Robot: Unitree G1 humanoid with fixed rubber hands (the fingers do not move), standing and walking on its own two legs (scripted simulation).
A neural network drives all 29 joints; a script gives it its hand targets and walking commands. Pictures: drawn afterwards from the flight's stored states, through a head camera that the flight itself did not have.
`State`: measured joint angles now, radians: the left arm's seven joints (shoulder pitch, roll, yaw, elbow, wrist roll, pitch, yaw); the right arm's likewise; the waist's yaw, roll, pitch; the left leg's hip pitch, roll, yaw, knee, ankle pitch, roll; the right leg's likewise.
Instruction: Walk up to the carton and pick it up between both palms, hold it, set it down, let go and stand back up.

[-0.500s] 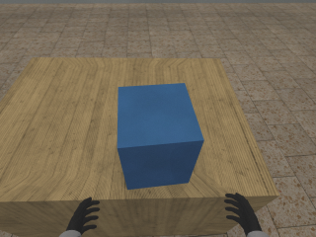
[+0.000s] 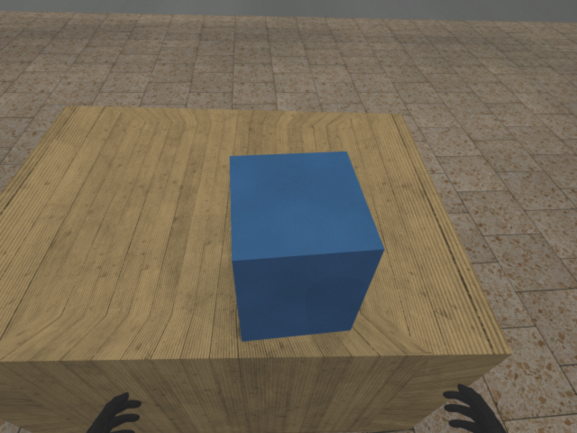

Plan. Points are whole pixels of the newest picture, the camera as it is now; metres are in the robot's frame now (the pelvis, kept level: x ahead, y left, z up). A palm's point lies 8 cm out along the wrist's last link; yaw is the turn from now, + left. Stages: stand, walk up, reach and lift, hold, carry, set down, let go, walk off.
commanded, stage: stand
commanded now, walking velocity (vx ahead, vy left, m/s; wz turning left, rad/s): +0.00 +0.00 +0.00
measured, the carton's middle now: (293, 248) +0.42 +0.01 -0.02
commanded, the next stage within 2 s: none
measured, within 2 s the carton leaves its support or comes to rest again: neither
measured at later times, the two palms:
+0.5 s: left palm out of the picture +0.11 +0.27 -0.10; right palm out of the picture +0.13 -0.26 -0.07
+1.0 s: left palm out of the picture +0.10 +0.28 -0.10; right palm out of the picture +0.13 -0.26 -0.07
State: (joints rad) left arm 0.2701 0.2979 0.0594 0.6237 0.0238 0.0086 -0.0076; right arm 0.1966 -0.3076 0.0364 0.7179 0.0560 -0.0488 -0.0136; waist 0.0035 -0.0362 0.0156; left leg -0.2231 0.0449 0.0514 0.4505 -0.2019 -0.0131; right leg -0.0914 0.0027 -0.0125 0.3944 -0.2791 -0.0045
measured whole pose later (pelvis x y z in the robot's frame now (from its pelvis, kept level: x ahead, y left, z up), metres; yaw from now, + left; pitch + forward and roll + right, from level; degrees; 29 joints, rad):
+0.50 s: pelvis +0.00 +0.00 +0.00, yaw +0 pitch -2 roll -1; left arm 0.27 0.30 0.06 0.68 0.02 0.00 -0.01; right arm 0.20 -0.31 0.04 0.72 0.06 -0.04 -0.01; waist 0.00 -0.04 0.02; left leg -0.22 0.04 0.05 0.45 -0.20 -0.01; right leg -0.09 0.00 -0.01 0.39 -0.28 0.00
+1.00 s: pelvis -0.01 +0.00 +0.00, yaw +0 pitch -2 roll -1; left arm 0.25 0.31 0.06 0.72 0.02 0.00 -0.01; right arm 0.20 -0.31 0.04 0.72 0.06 -0.04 -0.01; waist 0.00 -0.03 0.02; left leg -0.22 0.04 0.05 0.45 -0.19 -0.01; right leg -0.09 0.00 -0.01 0.39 -0.27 0.00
